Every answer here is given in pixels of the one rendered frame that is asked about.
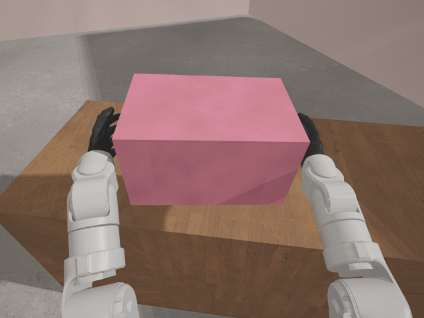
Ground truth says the right robot hand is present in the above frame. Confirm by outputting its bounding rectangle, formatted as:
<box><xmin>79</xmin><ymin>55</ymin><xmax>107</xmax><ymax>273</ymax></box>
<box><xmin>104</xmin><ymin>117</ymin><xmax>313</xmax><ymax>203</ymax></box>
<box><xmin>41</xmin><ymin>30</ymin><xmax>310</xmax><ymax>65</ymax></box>
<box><xmin>297</xmin><ymin>113</ymin><xmax>324</xmax><ymax>167</ymax></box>

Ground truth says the left robot forearm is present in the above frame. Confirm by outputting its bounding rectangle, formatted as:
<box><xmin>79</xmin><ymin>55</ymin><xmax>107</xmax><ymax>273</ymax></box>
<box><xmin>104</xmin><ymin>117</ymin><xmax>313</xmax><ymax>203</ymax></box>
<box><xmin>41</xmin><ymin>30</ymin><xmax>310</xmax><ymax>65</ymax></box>
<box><xmin>60</xmin><ymin>150</ymin><xmax>125</xmax><ymax>318</ymax></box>

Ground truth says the right robot upper arm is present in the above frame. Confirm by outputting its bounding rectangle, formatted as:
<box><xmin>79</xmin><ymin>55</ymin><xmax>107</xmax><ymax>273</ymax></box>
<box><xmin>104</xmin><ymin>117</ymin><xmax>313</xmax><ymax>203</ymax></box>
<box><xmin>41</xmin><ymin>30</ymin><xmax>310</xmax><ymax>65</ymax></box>
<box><xmin>327</xmin><ymin>277</ymin><xmax>411</xmax><ymax>318</ymax></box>

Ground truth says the right robot forearm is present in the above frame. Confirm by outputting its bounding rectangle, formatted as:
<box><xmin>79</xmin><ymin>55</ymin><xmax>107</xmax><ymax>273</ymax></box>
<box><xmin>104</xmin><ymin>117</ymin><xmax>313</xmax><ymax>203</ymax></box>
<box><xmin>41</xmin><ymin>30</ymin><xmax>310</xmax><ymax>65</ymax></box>
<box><xmin>301</xmin><ymin>154</ymin><xmax>413</xmax><ymax>318</ymax></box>

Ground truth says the pedestal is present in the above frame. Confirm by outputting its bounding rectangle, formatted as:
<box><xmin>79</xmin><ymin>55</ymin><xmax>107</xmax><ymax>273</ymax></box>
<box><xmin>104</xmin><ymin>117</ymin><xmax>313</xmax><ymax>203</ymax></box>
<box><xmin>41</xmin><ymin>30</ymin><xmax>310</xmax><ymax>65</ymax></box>
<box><xmin>0</xmin><ymin>100</ymin><xmax>424</xmax><ymax>318</ymax></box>

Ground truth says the left robot upper arm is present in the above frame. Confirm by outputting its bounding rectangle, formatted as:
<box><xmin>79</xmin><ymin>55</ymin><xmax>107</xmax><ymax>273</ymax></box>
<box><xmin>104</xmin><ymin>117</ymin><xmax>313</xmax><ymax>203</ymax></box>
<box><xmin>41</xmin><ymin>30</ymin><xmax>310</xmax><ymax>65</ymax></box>
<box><xmin>62</xmin><ymin>282</ymin><xmax>140</xmax><ymax>318</ymax></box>

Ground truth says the carton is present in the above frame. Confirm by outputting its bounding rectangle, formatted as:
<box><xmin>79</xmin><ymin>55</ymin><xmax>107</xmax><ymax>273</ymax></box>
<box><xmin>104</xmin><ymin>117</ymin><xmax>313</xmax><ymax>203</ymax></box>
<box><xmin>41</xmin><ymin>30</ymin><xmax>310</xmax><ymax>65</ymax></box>
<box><xmin>112</xmin><ymin>74</ymin><xmax>310</xmax><ymax>205</ymax></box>

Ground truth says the left robot hand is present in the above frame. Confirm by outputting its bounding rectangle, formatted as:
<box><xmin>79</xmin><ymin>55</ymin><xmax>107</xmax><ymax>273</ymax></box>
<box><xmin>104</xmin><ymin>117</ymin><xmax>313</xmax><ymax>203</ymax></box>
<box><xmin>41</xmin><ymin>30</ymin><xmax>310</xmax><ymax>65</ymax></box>
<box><xmin>87</xmin><ymin>107</ymin><xmax>120</xmax><ymax>158</ymax></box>

